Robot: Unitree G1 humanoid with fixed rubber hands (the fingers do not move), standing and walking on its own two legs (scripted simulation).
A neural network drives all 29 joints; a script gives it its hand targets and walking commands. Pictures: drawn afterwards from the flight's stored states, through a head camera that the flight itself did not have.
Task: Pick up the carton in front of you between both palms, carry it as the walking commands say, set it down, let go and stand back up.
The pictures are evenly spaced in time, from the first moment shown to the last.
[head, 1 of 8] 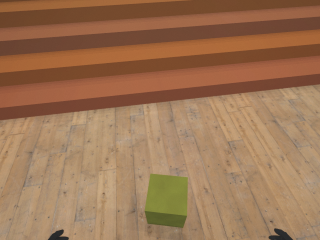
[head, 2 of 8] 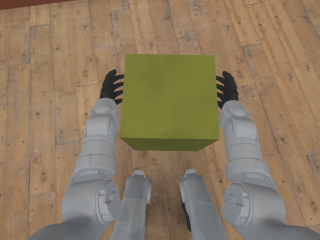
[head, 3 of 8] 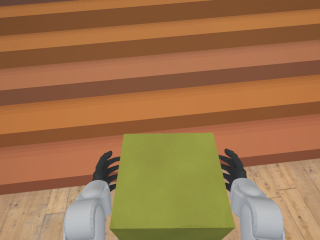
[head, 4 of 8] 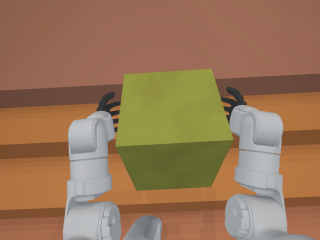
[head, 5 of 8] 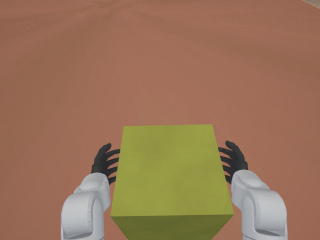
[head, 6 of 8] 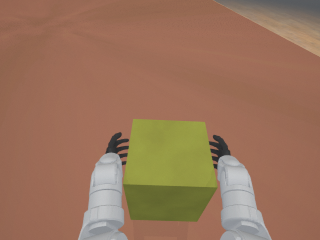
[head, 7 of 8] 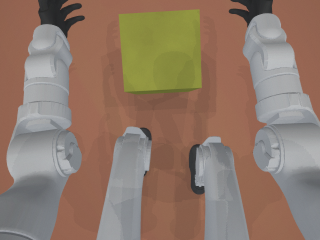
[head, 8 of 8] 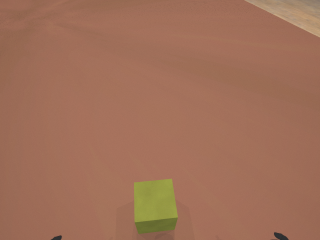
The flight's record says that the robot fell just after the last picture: no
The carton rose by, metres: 1.61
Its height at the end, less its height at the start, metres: +0.85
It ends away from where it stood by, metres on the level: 4.96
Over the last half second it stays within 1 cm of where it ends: yes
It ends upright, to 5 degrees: yes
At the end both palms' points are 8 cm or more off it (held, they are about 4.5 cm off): yes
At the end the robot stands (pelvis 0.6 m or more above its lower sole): yes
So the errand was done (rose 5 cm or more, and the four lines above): yes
